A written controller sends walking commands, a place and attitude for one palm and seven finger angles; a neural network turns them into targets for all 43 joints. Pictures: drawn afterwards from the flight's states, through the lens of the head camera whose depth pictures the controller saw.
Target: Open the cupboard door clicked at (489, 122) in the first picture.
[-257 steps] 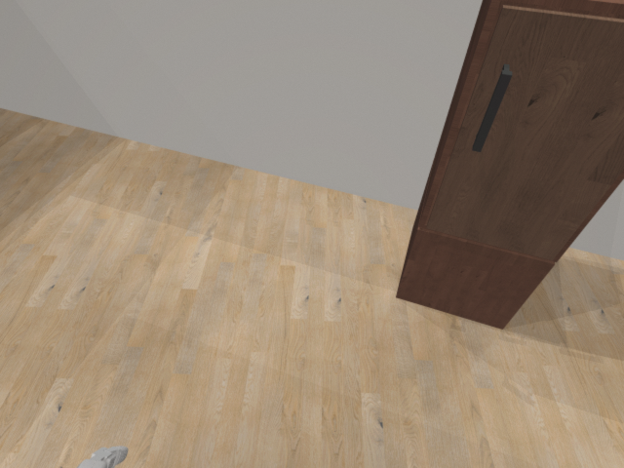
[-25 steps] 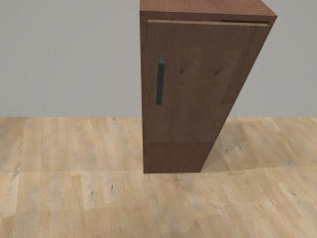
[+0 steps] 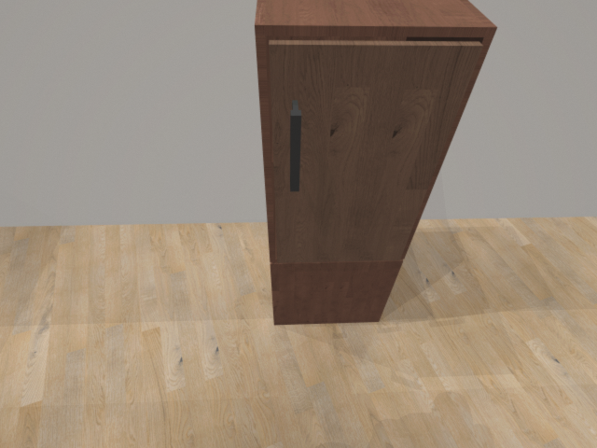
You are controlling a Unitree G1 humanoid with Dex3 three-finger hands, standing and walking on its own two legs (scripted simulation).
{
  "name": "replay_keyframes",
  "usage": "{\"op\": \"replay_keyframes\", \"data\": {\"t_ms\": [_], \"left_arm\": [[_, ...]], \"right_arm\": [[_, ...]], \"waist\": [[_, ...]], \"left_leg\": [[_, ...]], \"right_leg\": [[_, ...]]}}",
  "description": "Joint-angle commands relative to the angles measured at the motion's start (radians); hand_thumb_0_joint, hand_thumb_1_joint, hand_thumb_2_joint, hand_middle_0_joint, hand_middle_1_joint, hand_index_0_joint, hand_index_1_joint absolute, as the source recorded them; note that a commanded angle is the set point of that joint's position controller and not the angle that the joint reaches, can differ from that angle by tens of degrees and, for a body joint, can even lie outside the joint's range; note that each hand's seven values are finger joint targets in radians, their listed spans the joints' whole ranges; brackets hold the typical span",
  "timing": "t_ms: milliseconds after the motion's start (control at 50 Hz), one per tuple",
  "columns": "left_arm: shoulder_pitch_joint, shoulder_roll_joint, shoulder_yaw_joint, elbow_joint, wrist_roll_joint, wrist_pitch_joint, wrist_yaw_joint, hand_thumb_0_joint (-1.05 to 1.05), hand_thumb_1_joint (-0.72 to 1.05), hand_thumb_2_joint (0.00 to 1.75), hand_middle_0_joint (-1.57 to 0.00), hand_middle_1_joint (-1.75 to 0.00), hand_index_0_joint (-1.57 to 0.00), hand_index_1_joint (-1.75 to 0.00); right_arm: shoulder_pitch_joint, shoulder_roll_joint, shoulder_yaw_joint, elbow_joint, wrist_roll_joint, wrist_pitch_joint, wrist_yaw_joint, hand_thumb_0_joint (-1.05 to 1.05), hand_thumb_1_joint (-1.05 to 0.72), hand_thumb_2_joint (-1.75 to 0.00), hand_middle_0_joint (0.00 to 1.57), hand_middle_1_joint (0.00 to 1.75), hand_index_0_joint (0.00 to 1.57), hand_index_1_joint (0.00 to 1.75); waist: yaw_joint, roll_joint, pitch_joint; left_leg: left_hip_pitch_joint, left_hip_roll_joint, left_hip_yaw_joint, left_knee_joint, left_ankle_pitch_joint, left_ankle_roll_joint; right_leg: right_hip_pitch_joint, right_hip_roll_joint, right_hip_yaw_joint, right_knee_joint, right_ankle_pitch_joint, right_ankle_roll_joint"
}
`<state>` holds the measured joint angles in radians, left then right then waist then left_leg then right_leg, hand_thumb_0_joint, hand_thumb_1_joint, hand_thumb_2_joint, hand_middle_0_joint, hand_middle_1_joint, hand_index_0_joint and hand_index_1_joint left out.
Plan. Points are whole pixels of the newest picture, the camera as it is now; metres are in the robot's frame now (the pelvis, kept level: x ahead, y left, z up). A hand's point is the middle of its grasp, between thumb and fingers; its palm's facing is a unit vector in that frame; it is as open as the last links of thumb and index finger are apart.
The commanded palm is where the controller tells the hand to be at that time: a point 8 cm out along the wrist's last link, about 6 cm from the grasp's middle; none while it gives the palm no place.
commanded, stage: come to a stop and stand still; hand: left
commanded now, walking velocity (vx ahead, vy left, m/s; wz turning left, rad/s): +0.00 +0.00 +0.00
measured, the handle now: (294, 148) +0.62 +0.04 +0.06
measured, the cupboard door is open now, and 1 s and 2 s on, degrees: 0 0 0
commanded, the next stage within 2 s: look again from close up in 0.36 s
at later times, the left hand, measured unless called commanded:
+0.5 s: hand out of the picture -0.01 +0.14 -0.18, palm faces +0.01 -0.99 -0.15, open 7.4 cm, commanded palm none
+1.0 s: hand out of the picture +0.06 +0.21 -0.17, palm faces +0.03 -0.96 -0.27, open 7.4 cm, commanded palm none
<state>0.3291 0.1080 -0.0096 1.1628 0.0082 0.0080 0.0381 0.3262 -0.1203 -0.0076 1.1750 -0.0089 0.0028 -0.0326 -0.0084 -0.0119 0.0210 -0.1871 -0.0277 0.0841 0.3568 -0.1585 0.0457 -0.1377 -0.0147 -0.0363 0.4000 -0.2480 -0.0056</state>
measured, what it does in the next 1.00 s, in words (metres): stands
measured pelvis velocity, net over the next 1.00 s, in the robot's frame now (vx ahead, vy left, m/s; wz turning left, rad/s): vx -0.01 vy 0.00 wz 0.02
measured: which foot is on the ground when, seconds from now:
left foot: down 0.00-1.00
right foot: down 0.00-1.00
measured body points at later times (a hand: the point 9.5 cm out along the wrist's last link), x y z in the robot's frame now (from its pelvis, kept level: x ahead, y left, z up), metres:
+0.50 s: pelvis +0.01 -0.01 +0.00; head +0.02 -0.02 +0.45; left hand -0.01 +0.19 -0.16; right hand -0.01 -0.22 -0.16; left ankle +0.02 +0.09 -0.74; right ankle -0.02 -0.11 -0.74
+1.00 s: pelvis -0.01 +0.00 +0.00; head -0.03 +0.00 +0.45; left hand +0.05 +0.26 -0.15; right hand +0.09 -0.27 -0.13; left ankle +0.02 +0.09 -0.74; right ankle -0.02 -0.11 -0.74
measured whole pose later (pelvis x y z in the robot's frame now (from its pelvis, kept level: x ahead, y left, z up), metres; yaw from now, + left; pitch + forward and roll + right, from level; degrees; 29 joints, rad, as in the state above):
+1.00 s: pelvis -0.01 +0.00 +0.00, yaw +1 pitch -3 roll +0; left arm 0.23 0.26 -0.01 1.01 0.02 -0.01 0.03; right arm 0.17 -0.25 0.00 1.02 -0.02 -0.02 -0.01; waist 0.00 -0.01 -0.01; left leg -0.21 -0.01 0.06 0.45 -0.20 0.04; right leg -0.13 0.00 -0.06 0.44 -0.27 -0.01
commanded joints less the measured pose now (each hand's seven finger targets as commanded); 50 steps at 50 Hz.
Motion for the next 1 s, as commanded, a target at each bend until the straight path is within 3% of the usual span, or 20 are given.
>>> {"op": "replay_keyframes", "data": {"t_ms": [0, 180, 420, 440, 460, 480, 520, 600, 680, 780, 840, 980], "left_arm": [[0.068, 0.075, 0.016, -0.021, 0.001, -0.021, 0.007, 0.0, 0.9, 0.9, -0.2, -0.3, -0.2, -0.3], [0.096, 0.062, 0.009, -0.004, 0.001, -0.028, 0.009, 0.0, 0.9, 0.9, -0.2, -0.3, -0.2, -0.3], [0.09, 0.068, 0.012, -0.018, 0.0, -0.032, 0.011, 0.0, 0.9, 0.9, -0.2, -0.3, -0.2, -0.3], [0.043, 0.265, -0.002, -0.133, 0.022, -0.047, 0.009, 0.0, 0.9, 0.9, -0.2, -0.3, -0.2, -0.3], [0.048, 0.186, 0.029, -0.127, 0.009, -0.055, 0.016, 0.0, 0.9, 0.9, -0.2, -0.3, -0.2, -0.3], [0.039, 0.185, 0.033, -0.122, 0.017, -0.058, 0.017, 0.0, 0.9, 0.9, -0.2, -0.3, -0.2, -0.3], [0.036, 0.178, 0.032, -0.151, 0.011, -0.059, 0.013, 0.0, 0.9, 0.9, -0.2, -0.3, -0.2, -0.3], [0.016, 0.204, 0.043, -0.178, 0.011, -0.052, 0.011, 0.0, 0.9, 0.9, -0.2, -0.3, -0.2, -0.3], [0.003, 0.227, 0.046, -0.19, 0.008, -0.049, 0.011, 0.0, 0.9, 0.9, -0.2, -0.3, -0.2, -0.3], [-0.039, 0.256, 0.042, -0.204, 0.008, -0.041, 0.005, 0.0, 0.9, 0.9, -0.2, -0.3, -0.2, -0.3], [-0.066, 0.27, 0.04, -0.211, 0.01, -0.037, 0.001, 0.0, 0.9, 0.9, -0.2, -0.3, -0.2, -0.3], [-0.082, 0.287, 0.033, -0.201, 0.009, -0.034, -0.007, 0.0, 0.9, 0.9, -0.2, -0.3, -0.2, -0.3]], "right_arm": [[0.056, -0.074, -0.011, -0.022, 0.002, -0.015, -0.006, 0.0, -0.9, -0.9, 0.2, 0.3, 0.2, 0.3], [0.049, -0.067, -0.006, -0.021, 0.004, -0.016, -0.008, 0.0, -0.9, -0.9, 0.2, 0.3, 0.2, 0.3], [0.041, -0.071, -0.003, -0.021, 0.002, -0.023, -0.01, 0.0, -0.9, -0.9, 0.2, 0.3, 0.2, 0.3], [-0.01, -0.204, -0.017, -0.155, -0.004, -0.028, 0.014, 0.0, -0.9, -0.9, 0.2, 0.3, 0.2, 0.3], [-0.047, -0.189, -0.031, -0.171, -0.014, -0.051, 0.006, 0.0, -0.9, -0.9, 0.2, 0.3, 0.2, 0.3], [-0.039, -0.174, -0.041, -0.16, -0.016, -0.059, -0.004, 0.0, -0.9, -0.9, 0.2, 0.3, 0.2, 0.3], [0.003, -0.161, -0.039, -0.163, -0.011, -0.056, -0.005, 0.0, -0.9, -0.9, 0.2, 0.3, 0.2, 0.3], [-0.024, -0.182, -0.04, -0.182, -0.009, -0.044, -0.003, 0.0, -0.9, -0.9, 0.2, 0.3, 0.2, 0.3], [-0.049, -0.213, -0.039, -0.19, -0.01, -0.042, -0.002, 0.0, -0.9, -0.9, 0.2, 0.3, 0.2, 0.3], [-0.1, -0.251, -0.035, -0.2, -0.01, -0.037, 0.004, 0.0, -0.9, -0.9, 0.2, 0.3, 0.2, 0.3], [-0.124, -0.264, -0.032, -0.204, -0.011, -0.036, 0.009, 0.0, -0.9, -0.9, 0.2, 0.3, 0.2, 0.3], [-0.155, -0.284, -0.025, -0.197, -0.009, -0.035, 0.017, 0.0, -0.9, -0.9, 0.2, 0.3, 0.2, 0.3]], "waist": [[-0.001, 0.007, 0.069], [-0.001, -0.003, 0.096], [0.006, -0.002, 0.075], [-0.017, -0.026, 0.145], [0.015, -0.036, 0.029], [-0.002, -0.028, -0.052], [-0.009, -0.013, -0.097], [-0.002, 0.014, -0.005], [0.005, 0.018, -0.017], [0.008, -0.011, 0.014], [0.01, 0.007, 0.038], [0.009, 0.01, 0.002]], "left_leg": [[0.022, 0.129, -0.139, -0.083, -0.09, -0.012], [0.022, 0.126, -0.125, -0.058, -0.038, -0.015], [0.032, 0.133, -0.125, -0.045, 0.042, -0.016], [-0.036, 0.088, -0.153, 0.027, 0.108, -0.031], [-0.036, 0.114, -0.144, 0.082, 0.072, -0.012], [-0.009, 0.113, -0.146, 0.099, 0.104, -0.009], [-0.005, 0.105, -0.14, 0.124, 0.085, -0.007], [-0.058, 0.109, -0.129, 0.119, 0.096, 0.001], [-0.03, 0.129, -0.136, 0.107, 0.198, 0.009], [-0.026, 0.138, -0.143, 0.069, 0.165, 0.008], [-0.036, 0.139, -0.151, 0.035, 0.114, 0.006], [-0.011, 0.139, -0.16, -0.007, 0.036, -0.003]], "right_leg": [[-0.111, -0.089, 0.104, -0.101, -0.002, -0.023], [-0.131, -0.092, 0.117, -0.117, 0.001, -0.024], [-0.092, -0.09, 0.107, -0.106, 0.077, -0.023], [-0.109, -0.064, 0.068, -0.077, 0.094, -0.041], [-0.087, -0.101, 0.112, -0.03, 0.083, -0.046], [-0.06, -0.115, 0.125, -0.025, 0.143, -0.057], [-0.042, -0.122, 0.131, -0.024, 0.152, -0.066], [-0.061, -0.115, 0.122, -0.005, 0.202, -0.07], [-0.036, -0.1, 0.094, 0.03, 0.291, -0.061], [-0.048, -0.098, 0.091, 0.002, 0.221, -0.047], [-0.055, -0.096, 0.093, -0.027, 0.146, -0.041], [-0.045, -0.101, 0.1, -0.069, 0.069, -0.032]]}}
